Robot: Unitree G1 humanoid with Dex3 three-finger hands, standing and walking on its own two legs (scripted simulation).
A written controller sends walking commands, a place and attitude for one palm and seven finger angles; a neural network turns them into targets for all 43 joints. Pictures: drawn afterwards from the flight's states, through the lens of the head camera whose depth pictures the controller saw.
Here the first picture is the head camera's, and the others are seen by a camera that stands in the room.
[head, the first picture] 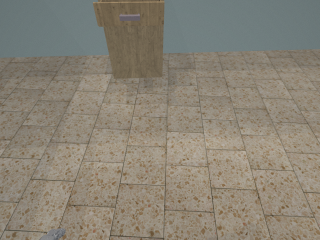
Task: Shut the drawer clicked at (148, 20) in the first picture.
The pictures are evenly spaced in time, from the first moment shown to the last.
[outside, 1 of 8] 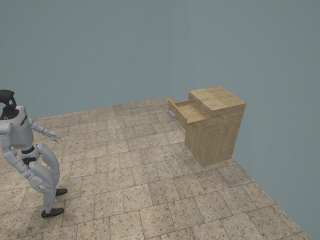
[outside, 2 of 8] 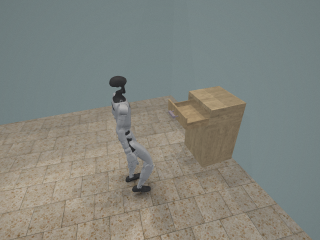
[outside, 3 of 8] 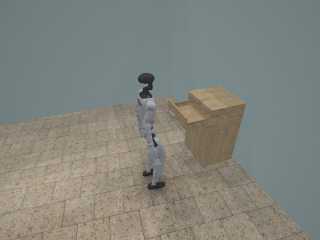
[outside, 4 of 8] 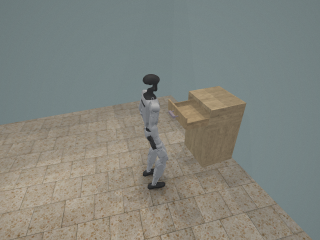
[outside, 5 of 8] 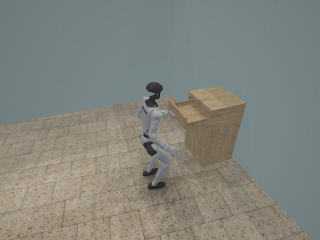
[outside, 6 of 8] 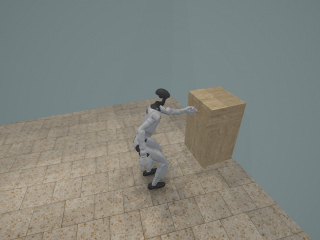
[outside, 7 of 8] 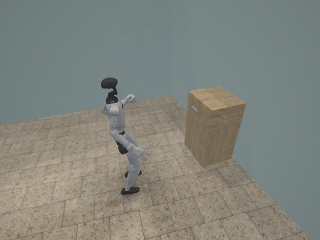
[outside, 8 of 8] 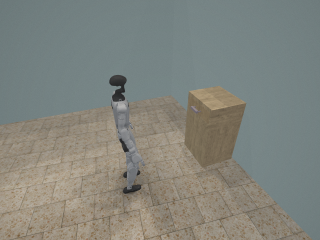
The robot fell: no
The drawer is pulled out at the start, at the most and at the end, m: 0.29 0.29 0.00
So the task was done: yes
